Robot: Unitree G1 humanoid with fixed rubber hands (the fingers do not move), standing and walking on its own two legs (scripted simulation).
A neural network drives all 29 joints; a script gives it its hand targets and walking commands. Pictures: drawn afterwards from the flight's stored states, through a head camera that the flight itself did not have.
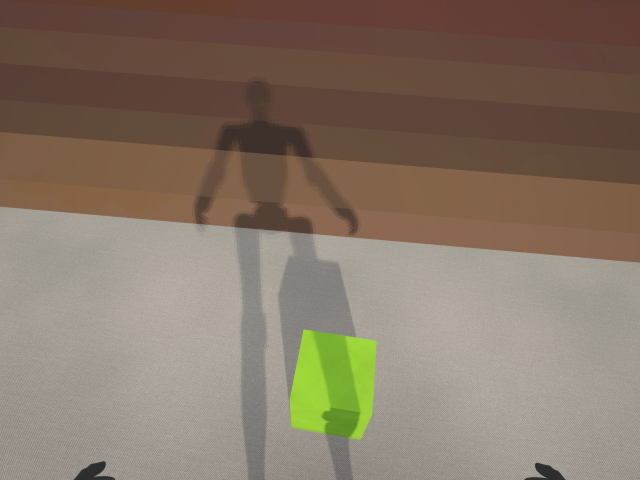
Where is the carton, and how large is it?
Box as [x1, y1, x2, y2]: [290, 330, 375, 439]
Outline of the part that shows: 303,330 290,396 291,426 301,429 360,439 371,415 375,341 310,330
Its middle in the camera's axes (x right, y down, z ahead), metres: +0.03 +0.43 +1.12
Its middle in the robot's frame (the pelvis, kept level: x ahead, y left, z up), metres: +0.47 -0.05 -0.66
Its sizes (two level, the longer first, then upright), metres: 0.210 0.200 0.250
